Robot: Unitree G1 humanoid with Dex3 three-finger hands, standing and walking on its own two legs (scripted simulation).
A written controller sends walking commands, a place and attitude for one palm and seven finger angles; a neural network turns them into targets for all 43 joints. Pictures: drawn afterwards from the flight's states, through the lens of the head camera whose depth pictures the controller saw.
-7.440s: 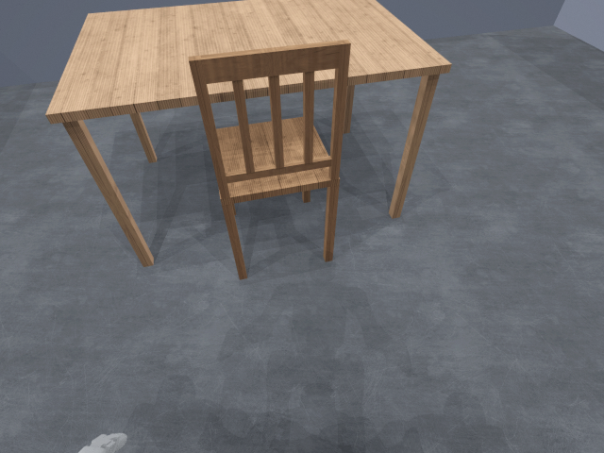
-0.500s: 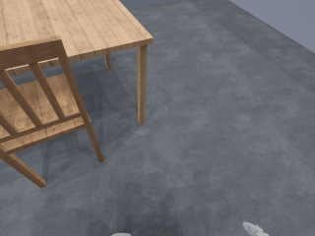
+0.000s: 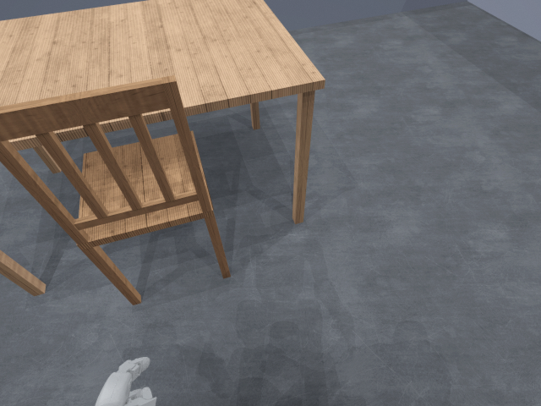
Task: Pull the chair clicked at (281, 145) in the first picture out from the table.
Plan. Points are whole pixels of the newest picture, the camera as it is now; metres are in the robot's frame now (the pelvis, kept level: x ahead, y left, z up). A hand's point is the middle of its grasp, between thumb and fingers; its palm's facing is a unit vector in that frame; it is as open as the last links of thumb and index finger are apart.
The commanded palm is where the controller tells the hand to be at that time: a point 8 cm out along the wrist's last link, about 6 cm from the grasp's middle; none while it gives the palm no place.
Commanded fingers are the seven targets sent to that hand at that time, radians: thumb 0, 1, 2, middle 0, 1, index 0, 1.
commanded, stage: turn to face it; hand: left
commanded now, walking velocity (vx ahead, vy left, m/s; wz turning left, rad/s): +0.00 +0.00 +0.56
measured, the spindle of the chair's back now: (116, 169) +0.64 +0.39 -0.09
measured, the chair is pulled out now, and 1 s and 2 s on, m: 0.00 0.00 0.00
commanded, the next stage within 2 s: take the last steps up to it in 0.40 s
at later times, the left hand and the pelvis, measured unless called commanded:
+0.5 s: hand out of the picture -0.06 +0.24 -0.18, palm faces +0.32 -0.91 -0.26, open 7.4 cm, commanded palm none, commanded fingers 0.00 0.90 0.90 -0.20 -0.30 -0.20 -0.30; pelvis -0.02 +0.03 -0.01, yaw +15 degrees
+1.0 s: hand out of the picture +0.04 +0.20 -0.16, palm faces +0.37 -0.90 -0.21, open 7.4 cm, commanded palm none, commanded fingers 0.00 0.90 0.90 -0.20 -0.30 -0.20 -0.30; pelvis +0.06 +0.02 +0.00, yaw +19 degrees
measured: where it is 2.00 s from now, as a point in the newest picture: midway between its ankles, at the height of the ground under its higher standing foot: (252, 395)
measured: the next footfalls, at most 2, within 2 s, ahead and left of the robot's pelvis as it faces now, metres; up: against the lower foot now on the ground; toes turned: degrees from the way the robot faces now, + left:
right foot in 0.02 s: +0.04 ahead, -0.12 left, +0.00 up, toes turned +1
left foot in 0.46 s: -0.01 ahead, +0.14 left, +0.00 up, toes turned +17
